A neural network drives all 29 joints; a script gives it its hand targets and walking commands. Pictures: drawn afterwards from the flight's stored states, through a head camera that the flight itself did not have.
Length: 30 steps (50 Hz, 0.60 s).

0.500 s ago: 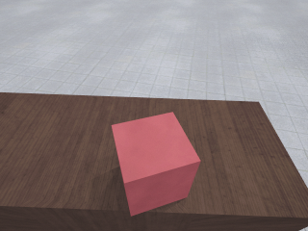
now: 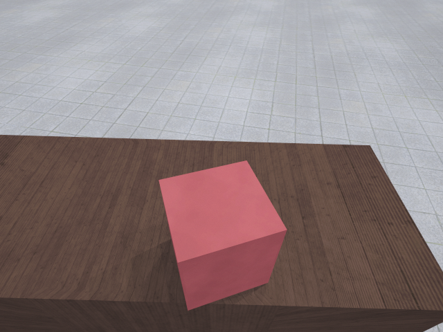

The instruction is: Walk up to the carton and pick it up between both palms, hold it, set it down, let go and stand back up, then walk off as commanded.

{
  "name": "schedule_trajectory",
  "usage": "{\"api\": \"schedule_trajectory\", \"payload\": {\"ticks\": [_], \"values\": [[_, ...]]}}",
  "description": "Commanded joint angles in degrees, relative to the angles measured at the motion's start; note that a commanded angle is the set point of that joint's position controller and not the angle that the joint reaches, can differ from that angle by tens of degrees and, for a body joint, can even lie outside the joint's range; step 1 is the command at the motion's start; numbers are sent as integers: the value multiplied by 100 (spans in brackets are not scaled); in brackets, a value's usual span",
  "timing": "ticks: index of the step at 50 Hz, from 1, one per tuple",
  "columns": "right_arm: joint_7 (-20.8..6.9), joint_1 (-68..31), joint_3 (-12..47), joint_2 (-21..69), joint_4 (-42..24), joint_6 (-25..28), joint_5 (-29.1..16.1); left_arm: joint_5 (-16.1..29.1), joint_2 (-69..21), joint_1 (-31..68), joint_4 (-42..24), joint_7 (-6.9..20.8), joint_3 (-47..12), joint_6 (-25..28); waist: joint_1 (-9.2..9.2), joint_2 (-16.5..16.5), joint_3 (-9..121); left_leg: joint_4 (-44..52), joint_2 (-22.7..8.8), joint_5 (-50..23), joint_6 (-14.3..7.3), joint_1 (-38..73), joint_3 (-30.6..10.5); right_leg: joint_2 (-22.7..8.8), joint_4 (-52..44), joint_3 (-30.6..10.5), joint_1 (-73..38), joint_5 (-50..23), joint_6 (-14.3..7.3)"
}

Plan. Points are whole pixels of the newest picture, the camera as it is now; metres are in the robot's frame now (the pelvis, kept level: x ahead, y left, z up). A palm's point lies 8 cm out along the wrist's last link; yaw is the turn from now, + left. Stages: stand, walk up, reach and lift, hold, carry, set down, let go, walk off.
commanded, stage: stand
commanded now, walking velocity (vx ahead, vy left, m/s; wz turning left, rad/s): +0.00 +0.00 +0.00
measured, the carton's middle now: (217, 235) +0.37 +0.02 -0.09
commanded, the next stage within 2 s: walk off in 1.26 s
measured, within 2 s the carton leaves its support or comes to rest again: neither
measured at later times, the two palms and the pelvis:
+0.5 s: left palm out of the picture +0.06 +0.29 -0.12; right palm out of the picture +0.10 -0.28 -0.11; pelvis +0.00 +0.00 +0.00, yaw +0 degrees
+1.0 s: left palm out of the picture +0.06 +0.29 -0.12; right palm out of the picture +0.10 -0.28 -0.11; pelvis +0.00 +0.00 +0.00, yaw +0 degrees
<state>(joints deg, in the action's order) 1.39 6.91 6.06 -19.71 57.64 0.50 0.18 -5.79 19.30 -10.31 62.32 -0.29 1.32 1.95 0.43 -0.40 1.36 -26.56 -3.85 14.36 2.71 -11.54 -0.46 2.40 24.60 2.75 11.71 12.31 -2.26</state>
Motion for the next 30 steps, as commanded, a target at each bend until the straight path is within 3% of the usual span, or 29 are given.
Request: {"api": "schedule_trajectory", "payload": {"ticks": [1, 30], "values": [[31, 192, -515, -1138, -175, 35, 127, 588, 1286, 304, -273, -1, 248, 103, 10, 246, -5, 363, -356, -573, -428, 54, -271, -944, -758, -889, -444, -964, 231], [18, 198, -529, -1115, -97, 37, 117, 624, 1282, 297, -243, 15, 263, 107, 27, 249, -54, 396, -372, -497, -451, 54, -252, -984, -766, -944, -401, -873, 176]]}}
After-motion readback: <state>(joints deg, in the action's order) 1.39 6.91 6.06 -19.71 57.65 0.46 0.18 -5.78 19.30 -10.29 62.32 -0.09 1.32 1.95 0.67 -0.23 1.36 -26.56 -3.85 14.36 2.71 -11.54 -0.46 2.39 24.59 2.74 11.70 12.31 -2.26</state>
